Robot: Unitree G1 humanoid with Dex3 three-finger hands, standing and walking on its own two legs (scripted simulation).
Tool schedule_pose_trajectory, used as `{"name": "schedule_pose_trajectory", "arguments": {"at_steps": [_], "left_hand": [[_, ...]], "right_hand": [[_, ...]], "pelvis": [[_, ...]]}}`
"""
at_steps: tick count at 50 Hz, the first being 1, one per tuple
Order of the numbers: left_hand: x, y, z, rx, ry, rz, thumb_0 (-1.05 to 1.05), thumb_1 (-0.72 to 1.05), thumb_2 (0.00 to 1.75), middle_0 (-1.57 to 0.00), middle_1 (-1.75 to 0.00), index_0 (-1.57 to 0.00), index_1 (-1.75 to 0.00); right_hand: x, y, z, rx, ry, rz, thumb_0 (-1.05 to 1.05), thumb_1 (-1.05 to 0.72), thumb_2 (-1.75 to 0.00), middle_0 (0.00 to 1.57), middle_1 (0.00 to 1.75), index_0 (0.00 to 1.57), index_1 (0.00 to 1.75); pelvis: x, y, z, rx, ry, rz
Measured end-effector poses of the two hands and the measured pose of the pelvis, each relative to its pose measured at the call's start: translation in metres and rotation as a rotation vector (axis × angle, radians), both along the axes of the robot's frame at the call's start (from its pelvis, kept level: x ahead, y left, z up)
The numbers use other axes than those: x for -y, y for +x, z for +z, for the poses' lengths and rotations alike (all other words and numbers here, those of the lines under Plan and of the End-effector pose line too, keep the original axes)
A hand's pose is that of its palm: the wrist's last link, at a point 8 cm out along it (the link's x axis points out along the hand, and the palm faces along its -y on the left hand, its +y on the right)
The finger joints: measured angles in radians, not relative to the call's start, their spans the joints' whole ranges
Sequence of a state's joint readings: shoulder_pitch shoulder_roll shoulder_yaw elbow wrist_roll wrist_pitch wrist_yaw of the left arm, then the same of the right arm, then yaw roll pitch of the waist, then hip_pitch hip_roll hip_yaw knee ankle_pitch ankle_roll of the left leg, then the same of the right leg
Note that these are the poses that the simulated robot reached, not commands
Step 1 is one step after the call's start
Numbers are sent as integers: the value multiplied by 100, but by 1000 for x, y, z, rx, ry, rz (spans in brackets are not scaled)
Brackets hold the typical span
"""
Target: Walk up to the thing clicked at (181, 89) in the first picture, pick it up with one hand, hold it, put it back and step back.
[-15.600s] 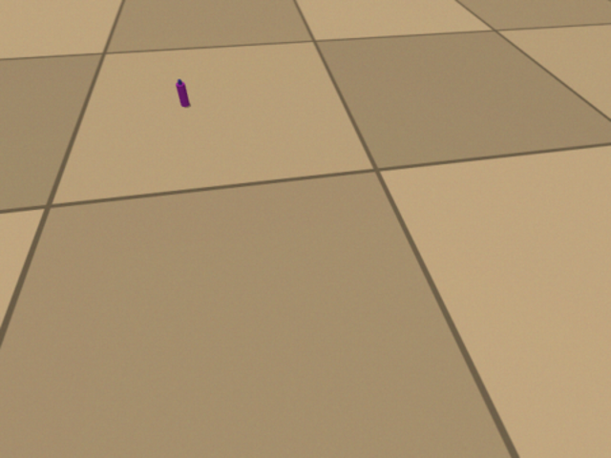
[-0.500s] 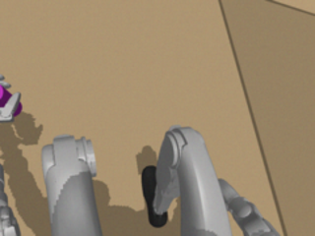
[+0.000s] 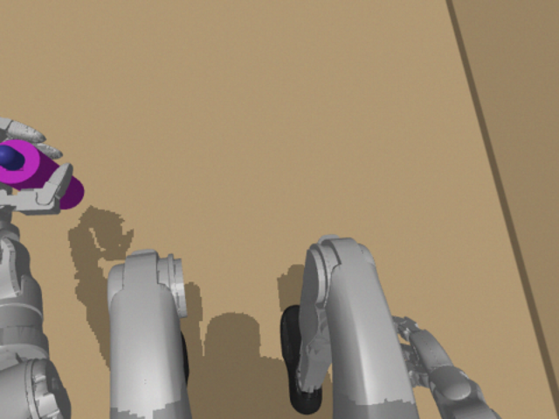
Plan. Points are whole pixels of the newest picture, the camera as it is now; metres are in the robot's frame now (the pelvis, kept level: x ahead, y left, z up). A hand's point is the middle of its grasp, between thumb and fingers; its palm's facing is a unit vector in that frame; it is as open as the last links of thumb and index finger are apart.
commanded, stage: settle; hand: left
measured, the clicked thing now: (38, 176) +0.42 +0.29 -0.07
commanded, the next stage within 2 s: lift in 0.62 s
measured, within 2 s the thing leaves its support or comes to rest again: neither
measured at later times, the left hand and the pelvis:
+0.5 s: hand (27, 156) +0.42 +0.28 -0.01, palm faces +0.29 -0.96 -0.02, open 7.6 cm; pelvis +0.00 +0.00 +0.02, yaw +2 degrees
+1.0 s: hand (19, 151) +0.42 +0.27 +0.02, palm faces +0.25 -0.97 -0.04, open 7.6 cm; pelvis +0.00 +0.00 +0.04, yaw +3 degrees
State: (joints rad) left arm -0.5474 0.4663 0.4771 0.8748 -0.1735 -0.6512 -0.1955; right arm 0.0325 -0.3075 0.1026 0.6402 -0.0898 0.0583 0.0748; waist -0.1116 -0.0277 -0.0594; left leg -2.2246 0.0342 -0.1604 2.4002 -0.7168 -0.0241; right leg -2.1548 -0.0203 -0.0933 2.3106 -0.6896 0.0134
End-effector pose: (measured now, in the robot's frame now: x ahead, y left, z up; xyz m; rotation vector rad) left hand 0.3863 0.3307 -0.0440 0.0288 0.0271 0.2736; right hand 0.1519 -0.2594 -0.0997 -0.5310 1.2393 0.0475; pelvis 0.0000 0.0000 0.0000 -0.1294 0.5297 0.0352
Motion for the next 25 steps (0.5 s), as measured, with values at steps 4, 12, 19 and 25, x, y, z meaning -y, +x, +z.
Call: {"name": "schedule_pose_trajectory", "arguments": {"at_steps": [4,12,19,25], "left_hand": [[2,1,6,0,-3,1,-4,-19,120,-83,-120,-89,-126],[5,-1,17,-5,-5,11,-4,-19,120,-83,-121,-88,-126],[5,-2,26,-7,-9,17,-4,-19,120,-83,-121,-88,-126],[6,0,33,-2,-11,17,-4,-19,120,-83,-121,-88,-126]], "right_hand": [[3,1,2,7,0,-11,0,-89,-90,20,30,20,30],[4,0,6,21,10,-28,0,-89,-90,20,30,20,30],[2,-1,10,27,18,-36,0,-90,-90,20,30,20,30],[0,-4,14,28,22,-44,0,-90,-90,20,30,20,30]], "pelvis": [[1,0,3,-6,8,3],[3,0,10,-16,20,7],[2,-1,17,-19,25,10],[1,-1,21,-21,26,12]]}}
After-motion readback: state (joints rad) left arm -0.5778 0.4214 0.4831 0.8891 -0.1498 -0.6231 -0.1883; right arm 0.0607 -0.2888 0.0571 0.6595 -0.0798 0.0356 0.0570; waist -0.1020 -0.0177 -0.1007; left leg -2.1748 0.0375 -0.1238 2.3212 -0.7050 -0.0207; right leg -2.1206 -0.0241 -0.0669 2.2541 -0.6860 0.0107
